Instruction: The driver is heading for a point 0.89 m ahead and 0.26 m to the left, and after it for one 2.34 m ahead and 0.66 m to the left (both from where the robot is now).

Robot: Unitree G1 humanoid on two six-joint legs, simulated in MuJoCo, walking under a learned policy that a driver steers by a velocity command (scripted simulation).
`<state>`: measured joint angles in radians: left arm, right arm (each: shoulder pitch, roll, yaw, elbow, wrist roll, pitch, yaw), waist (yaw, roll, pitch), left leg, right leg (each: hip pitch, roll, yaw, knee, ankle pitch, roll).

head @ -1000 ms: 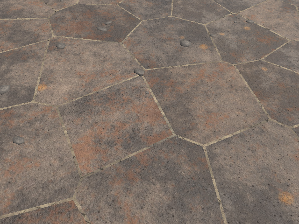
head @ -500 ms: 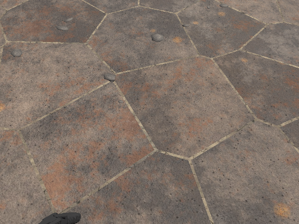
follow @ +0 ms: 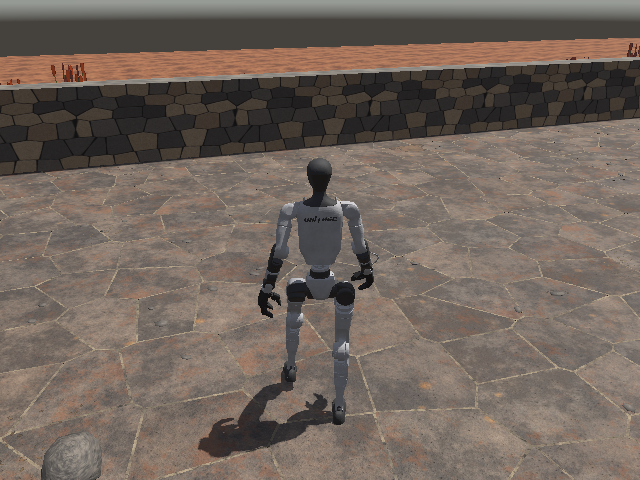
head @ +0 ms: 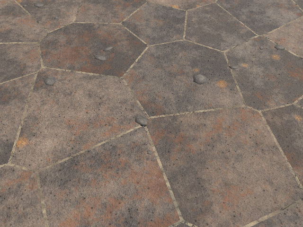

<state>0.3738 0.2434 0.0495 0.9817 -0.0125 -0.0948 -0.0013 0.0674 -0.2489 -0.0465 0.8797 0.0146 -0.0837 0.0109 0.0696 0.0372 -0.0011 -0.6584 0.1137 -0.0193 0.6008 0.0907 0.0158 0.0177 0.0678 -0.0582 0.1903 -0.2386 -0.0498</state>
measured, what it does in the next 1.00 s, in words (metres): walks ahead: left foot, then right foot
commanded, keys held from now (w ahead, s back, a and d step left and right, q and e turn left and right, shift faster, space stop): w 0.60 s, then w+q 0.40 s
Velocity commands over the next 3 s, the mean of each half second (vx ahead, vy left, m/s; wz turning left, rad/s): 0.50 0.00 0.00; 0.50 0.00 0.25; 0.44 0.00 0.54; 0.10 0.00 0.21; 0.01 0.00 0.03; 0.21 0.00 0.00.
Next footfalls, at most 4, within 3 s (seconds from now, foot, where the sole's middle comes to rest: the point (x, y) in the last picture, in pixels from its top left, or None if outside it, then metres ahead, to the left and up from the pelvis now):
0.12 left None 0.26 0.14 -0.78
0.66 right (192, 212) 0.57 -0.10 -0.78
1.24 left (136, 158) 0.83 0.17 -0.78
1.68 right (153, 116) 1.12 0.11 -0.78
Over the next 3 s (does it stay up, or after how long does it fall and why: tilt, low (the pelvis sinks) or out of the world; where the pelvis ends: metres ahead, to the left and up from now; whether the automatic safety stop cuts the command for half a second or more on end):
stays up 1.09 0.20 0.00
